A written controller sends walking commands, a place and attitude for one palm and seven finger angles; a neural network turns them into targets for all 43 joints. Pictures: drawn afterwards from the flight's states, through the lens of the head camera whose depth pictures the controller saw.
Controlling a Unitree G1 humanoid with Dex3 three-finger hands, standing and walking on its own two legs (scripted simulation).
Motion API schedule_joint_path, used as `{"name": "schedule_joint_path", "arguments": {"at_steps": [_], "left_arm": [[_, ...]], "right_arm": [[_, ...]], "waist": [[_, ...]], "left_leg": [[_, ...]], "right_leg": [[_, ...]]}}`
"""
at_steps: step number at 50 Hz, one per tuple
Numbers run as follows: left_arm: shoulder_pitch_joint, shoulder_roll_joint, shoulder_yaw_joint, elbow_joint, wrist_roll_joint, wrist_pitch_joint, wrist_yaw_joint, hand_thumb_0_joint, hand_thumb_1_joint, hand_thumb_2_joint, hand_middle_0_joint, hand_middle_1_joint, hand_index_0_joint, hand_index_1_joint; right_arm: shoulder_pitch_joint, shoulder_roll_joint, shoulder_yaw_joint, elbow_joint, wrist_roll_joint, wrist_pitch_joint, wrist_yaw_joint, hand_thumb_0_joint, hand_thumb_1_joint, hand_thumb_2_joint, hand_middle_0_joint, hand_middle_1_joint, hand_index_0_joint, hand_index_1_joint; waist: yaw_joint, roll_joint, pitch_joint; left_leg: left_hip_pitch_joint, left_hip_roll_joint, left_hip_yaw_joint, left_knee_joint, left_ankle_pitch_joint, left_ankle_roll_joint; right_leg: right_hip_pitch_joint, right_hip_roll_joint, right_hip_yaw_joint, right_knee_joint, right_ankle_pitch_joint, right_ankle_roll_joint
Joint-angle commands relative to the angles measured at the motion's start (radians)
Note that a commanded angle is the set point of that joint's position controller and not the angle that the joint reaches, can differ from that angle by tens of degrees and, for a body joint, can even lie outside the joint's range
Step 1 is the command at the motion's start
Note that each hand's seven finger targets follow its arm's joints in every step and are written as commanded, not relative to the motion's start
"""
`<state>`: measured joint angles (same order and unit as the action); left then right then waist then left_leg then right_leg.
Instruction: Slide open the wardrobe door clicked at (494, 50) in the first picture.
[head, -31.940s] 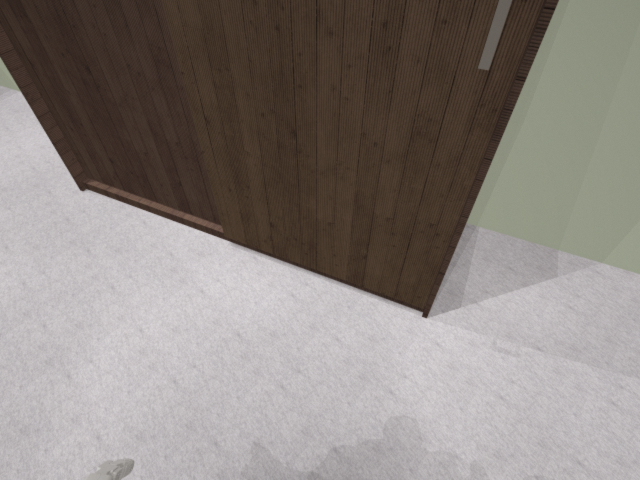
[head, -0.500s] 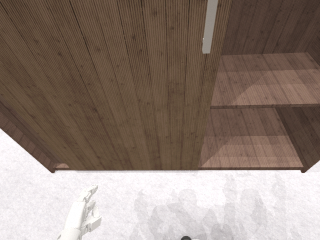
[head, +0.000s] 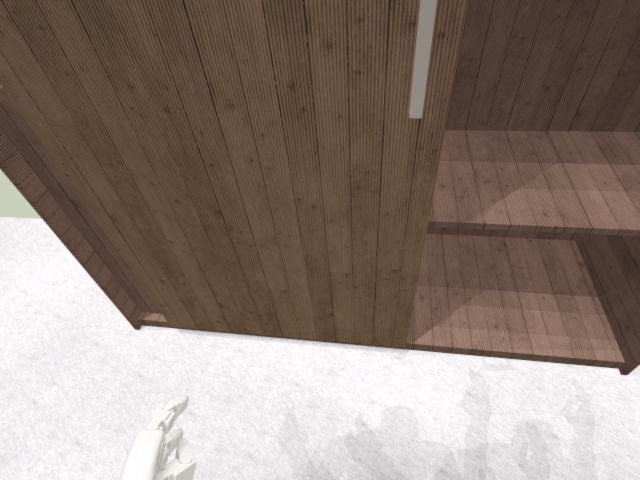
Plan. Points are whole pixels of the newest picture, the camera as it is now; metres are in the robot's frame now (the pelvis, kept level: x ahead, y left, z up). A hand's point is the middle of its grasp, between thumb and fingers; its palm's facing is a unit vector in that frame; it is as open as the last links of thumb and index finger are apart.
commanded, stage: stop stepping back and stand still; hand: right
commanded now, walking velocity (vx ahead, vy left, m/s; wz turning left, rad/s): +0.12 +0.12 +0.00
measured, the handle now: (423, 30) +0.64 -0.13 +0.27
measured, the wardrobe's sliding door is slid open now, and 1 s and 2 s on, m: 0.67 0.67 0.67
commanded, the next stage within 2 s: let the arm hang, fingers relaxed in 0.96 s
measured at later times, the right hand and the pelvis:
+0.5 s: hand out of the picture +0.21 -0.29 +0.15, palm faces +0.33 +0.79 -0.52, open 7.4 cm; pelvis +0.00 -0.03 +0.00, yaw +4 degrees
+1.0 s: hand (589, 323) +0.25 -0.25 +0.14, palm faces +0.35 +0.81 -0.47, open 7.4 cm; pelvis +0.02 +0.00 -0.01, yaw +4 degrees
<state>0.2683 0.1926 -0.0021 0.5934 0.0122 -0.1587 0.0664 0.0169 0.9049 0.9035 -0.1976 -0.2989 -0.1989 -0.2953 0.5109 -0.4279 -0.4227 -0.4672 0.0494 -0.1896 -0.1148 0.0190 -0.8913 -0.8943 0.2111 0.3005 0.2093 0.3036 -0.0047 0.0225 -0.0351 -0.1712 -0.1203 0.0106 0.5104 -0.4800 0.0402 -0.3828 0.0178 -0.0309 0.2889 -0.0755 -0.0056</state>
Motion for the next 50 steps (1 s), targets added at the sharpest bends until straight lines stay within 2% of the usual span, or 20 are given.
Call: {"name": "schedule_joint_path", "arguments": {"at_steps": [1,3,4,5,7,8,9,10,11,13,14,17,20,23,25,28,32,38,44,50], "left_arm": [[-0.102,0.144,0.071,-0.146,0.008,-0.037,0.005,0.000,0.900,0.900,-0.200,-0.300,-0.200,-0.300],[-0.098,0.129,0.067,-0.106,0.027,-0.018,0.007,0.000,0.900,0.900,-0.200,-0.300,-0.200,-0.300],[-0.104,0.122,0.066,-0.099,0.004,-0.013,0.014,0.000,0.900,0.900,-0.200,-0.300,-0.200,-0.300],[-0.095,0.135,0.061,-0.092,0.002,-0.011,0.017,0.000,0.900,0.900,-0.200,-0.300,-0.200,-0.300],[-0.112,0.148,0.047,-0.071,-0.004,-0.009,0.021,0.000,0.900,0.900,-0.200,-0.300,-0.200,-0.300],[-0.125,0.160,0.042,-0.078,-0.011,-0.016,0.027,0.000,0.900,0.900,-0.200,-0.300,-0.200,-0.300],[-0.123,0.178,0.038,-0.097,-0.009,-0.036,0.029,0.000,0.900,0.900,-0.200,-0.300,-0.200,-0.300],[-0.142,0.155,0.037,-0.115,-0.003,-0.047,0.022,0.000,0.900,0.900,-0.200,-0.300,-0.200,-0.300],[-0.140,0.127,0.029,-0.105,0.003,-0.059,0.007,0.000,0.900,0.900,-0.200,-0.300,-0.200,-0.300],[-0.149,0.118,0.033,-0.127,0.012,-0.062,-0.013,0.000,0.900,0.900,-0.200,-0.300,-0.200,-0.300],[-0.137,0.110,0.029,-0.118,0.015,-0.062,-0.020,0.000,0.900,0.900,-0.200,-0.300,-0.200,-0.300],[-0.126,0.123,0.030,-0.120,0.016,-0.054,-0.021,0.000,0.900,0.900,-0.200,-0.300,-0.200,-0.300],[-0.110,0.132,0.037,-0.122,0.018,-0.039,0.000,0.000,0.900,0.900,-0.200,-0.300,-0.200,-0.300],[-0.104,0.133,0.042,-0.113,0.020,-0.018,0.011,0.000,0.900,0.900,-0.200,-0.300,-0.200,-0.300],[-0.108,0.133,0.040,-0.106,0.026,-0.020,0.013,0.000,0.900,0.900,-0.200,-0.300,-0.200,-0.300],[-0.123,0.147,0.051,-0.100,0.000,-0.038,0.011,0.000,0.900,0.900,-0.200,-0.300,-0.200,-0.300],[-0.126,0.144,0.046,-0.107,-0.009,-0.030,0.007,0.000,0.900,0.900,-0.200,-0.300,-0.200,-0.300],[-0.124,0.133,0.049,-0.118,-0.017,-0.001,0.012,0.000,0.900,0.900,-0.200,-0.300,-0.200,-0.300],[-0.119,0.140,0.044,-0.133,-0.018,0.012,0.013,0.000,0.900,0.900,-0.200,-0.300,-0.200,-0.300],[-0.121,0.146,0.041,-0.142,-0.017,0.018,0.015,0.000,0.900,0.900,-0.200,-0.300,-0.200,-0.300]], "right_arm": [[0.021,-0.205,-0.109,-0.312,-0.006,-0.031,-0.022,0.000,-0.900,-0.900,0.200,0.300,0.200,0.300],[-0.098,-0.203,-0.135,-0.261,-0.001,-0.012,-0.033,0.000,-0.900,-0.900,0.200,0.300,0.200,0.300],[-0.120,-0.173,-0.103,-0.195,0.003,0.004,-0.033,0.000,-0.900,-0.900,0.200,0.300,0.200,0.300],[-0.149,-0.153,-0.086,-0.146,-0.001,0.005,-0.034,0.000,-0.900,-0.900,0.200,0.300,0.200,0.300],[-0.247,-0.149,-0.059,-0.113,-0.017,0.000,-0.036,0.000,-0.900,-0.900,0.200,0.300,0.200,0.300],[-0.290,-0.143,-0.044,-0.157,-0.019,-0.008,-0.034,0.000,-0.900,-0.900,0.200,0.300,0.200,0.300],[-0.302,-0.155,-0.051,-0.193,-0.020,-0.025,-0.040,0.000,-0.900,-0.900,0.200,0.300,0.200,0.300],[-0.306,-0.168,-0.057,-0.222,-0.027,-0.041,-0.042,0.000,-0.900,-0.900,0.200,0.300,0.200,0.300],[-0.243,-0.198,-0.079,-0.225,-0.016,-0.039,-0.029,0.000,-0.900,-0.900,0.200,0.300,0.200,0.300],[-0.131,-0.221,-0.111,-0.336,-0.010,-0.038,-0.025,0.000,-0.900,-0.900,0.200,0.300,0.200,0.300],[-0.055,-0.189,-0.098,-0.339,-0.015,-0.038,-0.028,0.000,-0.900,-0.900,0.200,0.300,0.200,0.300],[0.042,-0.146,-0.087,-0.300,-0.024,-0.023,-0.036,0.000,-0.900,-0.900,0.200,0.300,0.200,0.300],[0.020,-0.162,-0.104,-0.195,-0.022,-0.011,-0.039,0.000,-0.900,-0.900,0.200,0.300,0.200,0.300],[-0.006,-0.175,-0.111,-0.101,-0.020,0.000,-0.032,0.000,-0.900,-0.900,0.200,0.300,0.200,0.300],[-0.076,-0.203,-0.124,-0.103,-0.011,-0.019,-0.029,0.000,-0.900,-0.900,0.200,0.300,0.200,0.300],[-0.068,-0.136,-0.054,-0.113,-0.007,-0.012,-0.020,0.000,-0.900,-0.900,0.200,0.300,0.200,0.300],[-0.055,-0.168,-0.082,-0.195,-0.013,-0.028,-0.036,0.000,-0.900,-0.900,0.200,0.300,0.200,0.300],[-0.034,-0.199,-0.143,-0.165,-0.005,-0.047,-0.051,0.000,-0.900,-0.900,0.200,0.300,0.200,0.300],[-0.020,-0.168,-0.110,-0.148,-0.006,-0.048,-0.048,0.000,-0.900,-0.900,0.200,0.300,0.200,0.300],[0.005,-0.166,-0.101,-0.157,-0.008,-0.034,-0.048,0.000,-0.900,-0.900,0.200,0.300,0.200,0.300]], "waist": [[-0.016,0.025,-0.124],[0.005,0.136,-0.078],[0.016,0.212,-0.003],[0.031,0.190,0.059],[0.048,-0.024,0.100],[0.047,-0.211,0.092],[0.035,-0.443,0.079],[0.007,-0.402,0.080],[0.012,-0.318,0.027],[-0.014,-0.236,-0.012],[-0.015,-0.193,-0.022],[-0.016,-0.252,-0.040],[-0.002,-0.242,-0.031],[0.006,-0.117,-0.025],[0.014,-0.056,-0.039],[0.001,0.007,-0.105],[0.004,-0.044,-0.105],[0.007,-0.041,-0.084],[0.001,-0.038,-0.108],[-0.003,-0.048,-0.135]], "left_leg": [[-0.221,0.210,-0.107,-0.308,-0.061,0.078],[-0.463,0.421,-0.287,-0.391,-0.223,0.186],[-0.477,0.415,-0.290,-0.365,-0.322,0.187],[-0.453,0.390,-0.234,-0.323,-0.292,0.163],[-0.390,0.299,-0.110,-0.116,-0.129,0.094],[-0.344,0.199,-0.022,0.070,-0.092,0.040],[-0.362,0.079,0.030,0.282,-0.079,-0.025],[-0.317,0.054,-0.018,0.405,-0.055,-0.034],[-0.299,0.066,-0.054,0.480,-0.039,-0.026],[-0.230,0.072,-0.047,0.435,0.036,-0.018],[-0.190,0.076,-0.026,0.380,0.069,-0.020],[-0.037,0.049,0.068,0.170,0.062,-0.023],[0.065,0.040,0.103,-0.069,0.070,-0.016],[0.117,0.120,0.012,-0.183,0.162,0.014],[0.013,0.198,-0.068,-0.197,0.203,0.043],[-0.001,0.189,-0.065,-0.133,0.301,0.016],[0.001,0.249,-0.109,-0.104,0.519,0.019],[0.031,0.301,-0.142,-0.089,0.711,0.010],[0.059,0.244,-0.075,-0.051,0.775,-0.063],[0.052,0.219,-0.061,-0.065,0.698,-0.074]], "right_leg": [[0.272,-0.010,-0.043,0.293,-0.268,0.061],[0.225,-0.004,0.044,0.682,-0.249,0.046],[0.150,-0.030,0.101,0.742,-0.289,0.035],[0.101,-0.063,0.099,0.675,-0.321,0.019],[0.142,-0.085,0.089,0.362,-0.302,-0.004],[0.137,-0.124,0.178,0.135,-0.329,-0.012],[0.145,-0.261,0.455,-0.079,-0.406,-0.046],[0.076,-0.310,0.576,-0.163,-0.480,-0.104],[0.087,-0.314,0.606,-0.234,-0.659,-0.015],[0.078,-0.282,0.510,-0.248,-0.606,0.056],[0.085,-0.268,0.430,-0.227,-0.530,0.038],[0.056,-0.210,0.237,-0.223,-0.465,0.020],[0.070,-0.179,0.175,-0.180,-0.439,0.028],[0.030,-0.125,0.123,-0.026,-0.306,0.021],[0.120,-0.116,0.119,0.086,-0.137,0.034],[0.187,-0.116,0.114,0.121,-0.012,0.004],[0.155,-0.103,0.081,0.247,0.148,-0.016],[0.091,-0.073,0.033,0.322,0.128,-0.008],[0.154,-0.097,0.043,0.251,0.282,-0.029],[0.178,-0.111,0.069,0.243,0.301,-0.039]]}}
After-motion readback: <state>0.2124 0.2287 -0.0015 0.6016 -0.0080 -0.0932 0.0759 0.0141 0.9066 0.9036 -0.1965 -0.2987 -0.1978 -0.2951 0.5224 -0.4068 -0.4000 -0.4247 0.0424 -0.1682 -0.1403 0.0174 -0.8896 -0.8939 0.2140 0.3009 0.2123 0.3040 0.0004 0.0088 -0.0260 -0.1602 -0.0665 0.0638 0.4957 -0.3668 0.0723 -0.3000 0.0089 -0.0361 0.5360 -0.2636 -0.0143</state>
